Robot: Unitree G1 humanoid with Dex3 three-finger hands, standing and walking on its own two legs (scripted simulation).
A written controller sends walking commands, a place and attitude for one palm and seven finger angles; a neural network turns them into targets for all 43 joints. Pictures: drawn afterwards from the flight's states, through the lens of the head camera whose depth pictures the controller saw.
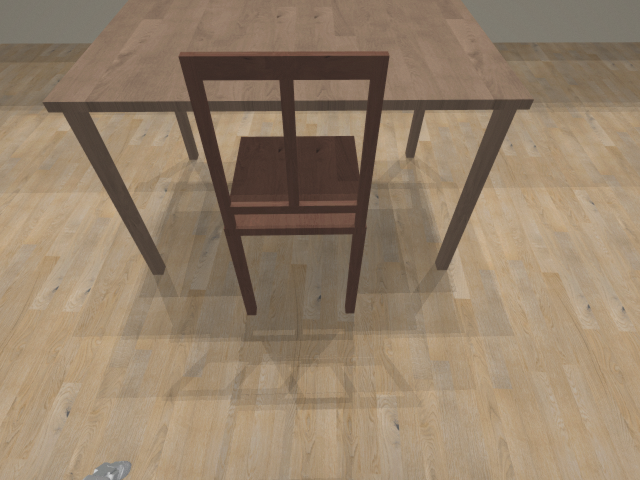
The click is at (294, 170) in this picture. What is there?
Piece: chair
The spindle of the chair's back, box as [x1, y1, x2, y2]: [279, 80, 298, 205]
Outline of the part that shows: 279,80 289,205 298,205 293,82 292,80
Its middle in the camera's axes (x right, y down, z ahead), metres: -0.07 -0.20 +0.86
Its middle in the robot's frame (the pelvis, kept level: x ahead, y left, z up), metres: +0.77 +0.11 -0.05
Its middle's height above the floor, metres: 0.72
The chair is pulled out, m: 0.00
